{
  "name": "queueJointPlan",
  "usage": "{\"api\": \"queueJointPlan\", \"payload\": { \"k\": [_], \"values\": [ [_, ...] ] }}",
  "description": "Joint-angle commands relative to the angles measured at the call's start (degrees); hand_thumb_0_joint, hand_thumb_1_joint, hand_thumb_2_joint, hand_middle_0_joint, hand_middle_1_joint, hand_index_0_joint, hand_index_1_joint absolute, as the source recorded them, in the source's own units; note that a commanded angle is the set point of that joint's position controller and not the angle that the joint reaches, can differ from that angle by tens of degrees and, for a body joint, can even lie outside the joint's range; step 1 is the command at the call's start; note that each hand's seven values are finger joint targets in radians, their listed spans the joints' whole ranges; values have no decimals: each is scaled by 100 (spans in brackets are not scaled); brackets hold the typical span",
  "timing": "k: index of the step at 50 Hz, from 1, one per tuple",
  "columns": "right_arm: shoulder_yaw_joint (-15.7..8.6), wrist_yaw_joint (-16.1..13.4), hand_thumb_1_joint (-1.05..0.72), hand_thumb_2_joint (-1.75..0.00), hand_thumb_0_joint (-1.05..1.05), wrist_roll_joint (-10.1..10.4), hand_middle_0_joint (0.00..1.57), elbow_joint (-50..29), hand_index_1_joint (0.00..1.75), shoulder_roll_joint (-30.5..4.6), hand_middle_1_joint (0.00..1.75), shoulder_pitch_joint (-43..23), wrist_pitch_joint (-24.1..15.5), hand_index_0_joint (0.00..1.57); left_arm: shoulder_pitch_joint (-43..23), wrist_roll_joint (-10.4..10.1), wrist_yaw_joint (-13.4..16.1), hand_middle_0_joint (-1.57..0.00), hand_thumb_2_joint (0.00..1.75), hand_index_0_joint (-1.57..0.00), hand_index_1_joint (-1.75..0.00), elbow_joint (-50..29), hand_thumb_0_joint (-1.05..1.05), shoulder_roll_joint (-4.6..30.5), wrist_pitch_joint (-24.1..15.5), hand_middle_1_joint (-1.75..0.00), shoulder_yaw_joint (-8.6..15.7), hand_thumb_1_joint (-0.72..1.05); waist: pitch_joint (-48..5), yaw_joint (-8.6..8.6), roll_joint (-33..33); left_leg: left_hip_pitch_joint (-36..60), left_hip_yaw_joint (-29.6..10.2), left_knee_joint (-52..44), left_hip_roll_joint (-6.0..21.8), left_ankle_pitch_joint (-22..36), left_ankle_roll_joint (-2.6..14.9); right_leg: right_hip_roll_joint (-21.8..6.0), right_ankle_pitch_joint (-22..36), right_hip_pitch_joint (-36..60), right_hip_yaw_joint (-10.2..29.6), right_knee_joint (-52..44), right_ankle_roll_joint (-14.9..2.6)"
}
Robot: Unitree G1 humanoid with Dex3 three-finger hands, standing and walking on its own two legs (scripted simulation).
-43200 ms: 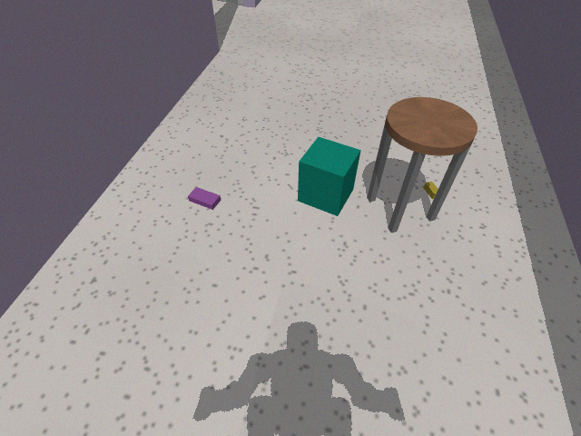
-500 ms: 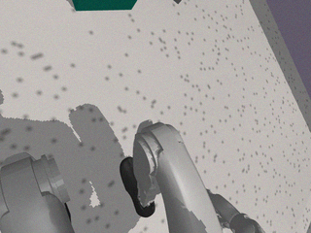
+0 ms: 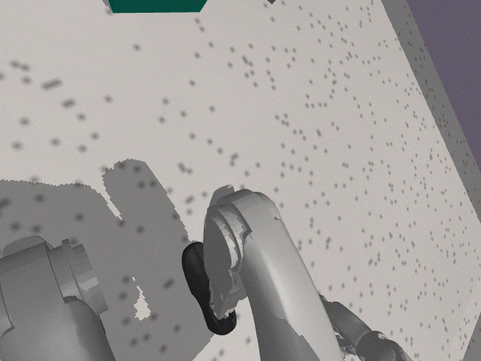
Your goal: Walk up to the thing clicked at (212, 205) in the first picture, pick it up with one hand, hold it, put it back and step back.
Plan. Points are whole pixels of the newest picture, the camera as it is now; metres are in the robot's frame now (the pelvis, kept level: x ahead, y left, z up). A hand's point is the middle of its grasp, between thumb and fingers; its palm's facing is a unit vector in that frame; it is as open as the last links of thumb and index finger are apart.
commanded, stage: open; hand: left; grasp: from above
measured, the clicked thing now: out of the picture +0.41 +0.38 -0.28
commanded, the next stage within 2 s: withdraw in 0.40 s
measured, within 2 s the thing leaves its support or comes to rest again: neither
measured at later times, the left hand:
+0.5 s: hand out of the picture +0.41 +0.37 -0.25, palm faces -0.44 -0.19 -0.88, open 13.9 cm
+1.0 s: hand out of the picture +0.41 +0.41 -0.11, palm faces -0.39 -0.09 -0.92, open 14.0 cm
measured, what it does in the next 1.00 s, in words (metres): stands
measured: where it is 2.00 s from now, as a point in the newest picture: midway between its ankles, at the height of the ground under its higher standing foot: (159, 332)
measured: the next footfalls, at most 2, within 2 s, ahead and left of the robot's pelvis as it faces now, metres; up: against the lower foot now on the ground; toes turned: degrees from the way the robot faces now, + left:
none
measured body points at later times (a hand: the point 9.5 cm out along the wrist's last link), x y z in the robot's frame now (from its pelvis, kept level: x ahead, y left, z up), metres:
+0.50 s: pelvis +0.00 +0.00 +0.00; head +0.27 +0.15 +0.33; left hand +0.43 +0.38 -0.20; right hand +0.09 -0.25 -0.06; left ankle +0.06 +0.13 -0.26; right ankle +0.11 -0.11 -0.26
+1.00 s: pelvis +0.00 +0.00 +0.03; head +0.21 +0.11 +0.41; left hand +0.43 +0.41 -0.05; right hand +0.14 -0.24 -0.07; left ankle +0.06 +0.13 -0.26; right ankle +0.11 -0.11 -0.26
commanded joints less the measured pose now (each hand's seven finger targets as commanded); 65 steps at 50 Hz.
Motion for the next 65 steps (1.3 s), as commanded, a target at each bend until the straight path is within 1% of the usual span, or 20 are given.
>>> {"api": "queueJointPlan", "payload": {
  "k": [1,6,7,15,19,20,25,27,28,30,32,35,38,40,44,47,52,58,62,65],
  "values": [
    [-583,-43,-88,-90,0,87,20,62,30,-1978,30,911,-15,20,-921,-142,184,-16,85,-17,-91,-340,0,1504,71,-93,142,-38,-3580,-87,3259,2970,514,-1594,220,1477,-20,166,1691,1735,-499,-1057,-409],
    [-573,-23,-88,-90,0,110,20,-25,30,-1898,30,852,-17,20,-1385,-177,96,-13,89,-14,-95,-797,0,1285,52,-96,-100,-43,-3647,-148,3501,3199,489,-1631,228,1549,-45,140,1736,1636,-491,-1036,-426],
    [-559,-37,-88,-90,0,85,20,-14,30,-1952,30,883,4,20,-1210,-186,127,-12,90,-13,-96,-640,0,1450,54,-97,71,-44,-3700,-136,3450,3128,511,-1661,224,1496,-27,170,1698,1792,-490,-1109,-421],
    [-500,-76,-88,-90,0,74,20,-20,30,-1905,30,940,40,20,-1197,-195,85,-7,95,-8,-101,-486,0,1489,-61,-103,97,-48,-3604,-209,3066,2805,589,-1527,224,1338,53,191,1644,1986,-437,-1253,-382],
    [-498,-78,-88,-90,0,78,20,2,30,-1882,30,976,17,20,-1478,-171,28,-6,94,-8,-102,-828,0,1324,-139,-104,-156,-48,-3624,-249,3231,2950,595,-1493,215,1434,38,188,1704,1940,-437,-1212,-389],
    [-482,-92,-88,-90,0,96,20,25,30,-1892,30,940,30,20,-1108,-170,79,-6,95,-7,-102,-423,0,1561,-102,-103,116,-49,-3677,-154,3132,2971,557,-1526,235,1410,27,183,1666,2003,-446,-1208,-397],
    [-483,-99,-88,-89,0,87,20,-23,30,-1880,30,863,45,20,-1416,-166,138,-6,95,-7,-101,-957,0,1459,-141,-103,-3,-49,-3781,-100,3318,3006,579,-1572,229,1484,-1,202,1711,1978,-462,-1184,-412],
    [-494,-103,-89,-90,0,98,20,-7,30,-1918,30,827,42,20,-1038,-120,163,-7,97,-8,-99,-585,0,1493,-85,-101,56,-50,-3676,-61,3413,3136,534,-1633,227,1570,-39,184,1731,1833,-508,-1080,-427],
    [-503,-88,-89,-90,0,102,20,3,30,-1921,30,831,24,20,-1143,-109,130,-7,96,-8,-99,-717,0,1514,-98,-100,10,-49,-3585,-98,3433,3055,552,-1582,228,1575,-29,189,1739,1770,-495,-1070,-414],
    [-553,-99,-89,-90,0,123,20,-27,30,-1947,30,826,47,20,-1095,-33,163,-7,96,-9,-98,-874,0,1820,-40,-100,265,-48,-3901,53,3591,3234,546,-1637,224,1621,-54,169,1743,1837,-467,-1016,-441],
    [-604,-82,-89,-90,0,132,20,-87,30,-1889,30,791,54,20,-1407,-94,165,-7,96,-9,-98,-1636,0,1835,-29,-99,353,-49,-4353,213,3992,3570,562,-1734,222,1771,-97,142,1838,1851,-477,-1011,-458],
    [-744,-31,-90,-90,0,172,20,-38,30,-1847,30,840,52,20,-1172,-120,48,-7,97,-8,-98,-1924,0,1680,96,-98,365,-50,-4404,251,4184,3560,626,-1764,204,1774,-113,122,1839,1718,-428,-998,-472],
    [-1010,18,-89,-90,0,302,20,-78,30,-1736,30,882,113,20,-1082,-240,-179,-7,97,-8,-98,-2703,0,1588,290,-98,481,-50,-4924,574,4545,3646,758,-1916,151,1740,-117,98,1779,1670,-296,-1055,-522],
    [-1203,59,-89,-90,0,371,20,-30,30,-1642,30,970,168,20,-774,-399,-419,-7,98,-7,-98,-2953,0,1140,468,-98,376,-50,-5046,720,4562,3824,794,-2059,135,1813,-130,70,1750,1523,-245,-1133,-523],
    [-1513,97,-89,-90,0,676,20,24,30,-1508,30,1232,381,20,-914,-702,-1120,-7,99,-7,-98,-3200,0,62,780,-99,-275,-51,-4705,568,3871,3391,819,-2368,98,1302,-31,30,1421,1273,-119,-1469,-521],
    [-1676,13,-89,-90,0,855,20,-17,30,-1502,30,1479,577,20,-862,-959,-1708,-7,98,-7,-99,-3083,0,-389,909,-99,-621,-49,-4325,392,2789,2933,821,-2531,55,855,112,8,1155,1498,8,-1873,-490],
    [-1690,-236,-89,-90,0,1024,20,-80,30,-1299,30,1625,843,20,-1030,-1220,-2349,-7,99,-8,-100,-3248,0,-492,836,-100,-792,-49,-4248,453,2020,2686,1011,-2597,-46,905,231,-16,1135,2166,260,-2281,-463],
    [-1498,-506,-89,-90,0,1000,20,-187,30,-1229,30,1525,1051,20,-1010,-897,-2417,-8,99,-8,-100,-2921,0,314,345,-100,-241,-49,-4217,634,1658,2377,1150,-2345,-102,1101,251,-71,1085,2412,432,-2312,-467],
    [-1335,-574,-89,-89,0,903,20,-190,30,-1171,30,1336,1134,20,-1185,-578,-2078,-7,99,-8,-100,-2832,0,600,-72,-100,34,-50,-4515,715,2406,2837,1151,-2367,-99,1150,181,-53,1106,2135,364,-2008,-507],
    [-1259,-583,-89,-89,0,808,20,-139,30,-1225,30,1315,1197,20,-1354,-303,-1740,-7,99,-7,-99,-2628,0,730,-219,-100,102,-50,-4602,645,2874,3042,1111,-2371,-81,1137,120,-33,1061,1876,277,-1810,-551]
  ]
}}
